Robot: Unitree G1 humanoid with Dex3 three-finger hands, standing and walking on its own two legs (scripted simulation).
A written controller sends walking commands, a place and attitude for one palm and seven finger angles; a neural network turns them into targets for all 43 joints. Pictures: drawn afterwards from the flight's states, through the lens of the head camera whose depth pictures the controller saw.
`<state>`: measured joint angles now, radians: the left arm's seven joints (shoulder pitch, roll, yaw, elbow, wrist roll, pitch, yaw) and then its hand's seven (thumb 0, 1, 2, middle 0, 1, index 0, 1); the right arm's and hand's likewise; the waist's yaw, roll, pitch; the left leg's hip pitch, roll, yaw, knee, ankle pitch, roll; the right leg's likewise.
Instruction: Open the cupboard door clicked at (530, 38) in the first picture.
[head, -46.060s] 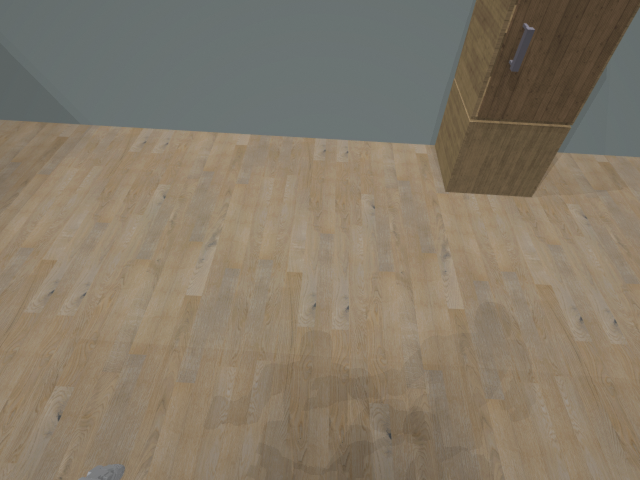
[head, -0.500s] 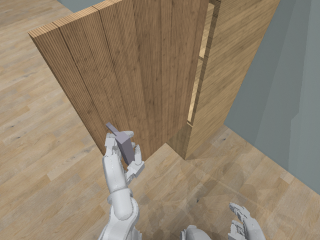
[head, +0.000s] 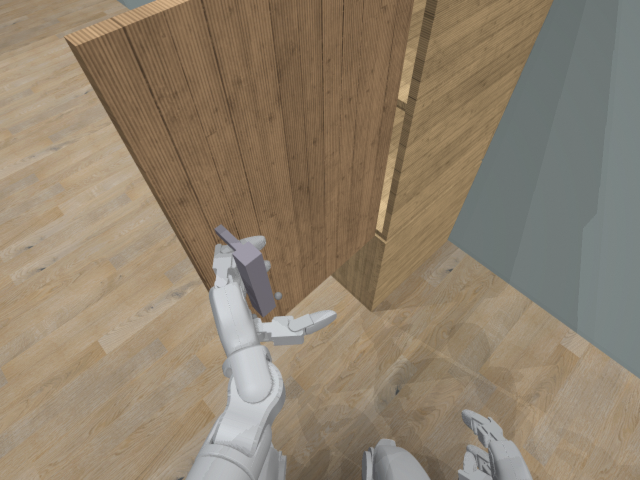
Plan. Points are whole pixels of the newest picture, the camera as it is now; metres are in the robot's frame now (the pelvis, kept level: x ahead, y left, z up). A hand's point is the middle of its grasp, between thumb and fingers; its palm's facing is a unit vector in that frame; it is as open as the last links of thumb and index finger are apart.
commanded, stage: open thumb and fingers to let go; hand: left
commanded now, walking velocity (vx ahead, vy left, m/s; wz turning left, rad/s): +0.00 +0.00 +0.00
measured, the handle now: (245, 272) +0.37 +0.11 +0.03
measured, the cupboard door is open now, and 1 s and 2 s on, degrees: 92 94 94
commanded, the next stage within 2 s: slide the hand sideways off the handle in 0.28 s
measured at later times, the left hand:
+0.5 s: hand (277, 314) +0.31 +0.06 +0.03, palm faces +0.05 -1.00 -0.08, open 15.6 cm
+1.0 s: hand (248, 354) +0.26 +0.09 +0.03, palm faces -0.07 -1.00 +0.00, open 16.3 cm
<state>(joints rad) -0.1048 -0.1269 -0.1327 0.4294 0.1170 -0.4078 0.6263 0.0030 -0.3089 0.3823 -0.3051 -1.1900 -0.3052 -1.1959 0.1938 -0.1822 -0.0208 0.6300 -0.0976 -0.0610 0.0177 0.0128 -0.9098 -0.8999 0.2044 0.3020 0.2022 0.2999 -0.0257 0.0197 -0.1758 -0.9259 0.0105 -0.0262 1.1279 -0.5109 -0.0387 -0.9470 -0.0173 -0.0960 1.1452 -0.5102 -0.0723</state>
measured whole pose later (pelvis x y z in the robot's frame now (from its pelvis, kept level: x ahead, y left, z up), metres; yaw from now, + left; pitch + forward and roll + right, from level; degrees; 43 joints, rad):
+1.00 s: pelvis +0.00 +0.03 -0.01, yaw -1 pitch +17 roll +0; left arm 0.20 0.05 -0.20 0.09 -0.02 -0.42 0.10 -0.01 -0.50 0.30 -0.15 -0.30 -0.15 -0.31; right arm 0.22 -0.20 0.01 0.46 -0.02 -0.03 0.02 0.01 -0.91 -0.90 0.20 0.30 0.20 0.30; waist 0.00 0.02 -0.16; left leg -0.95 0.00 0.00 1.21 -0.56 0.00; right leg -0.97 -0.03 -0.07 1.20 -0.53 -0.03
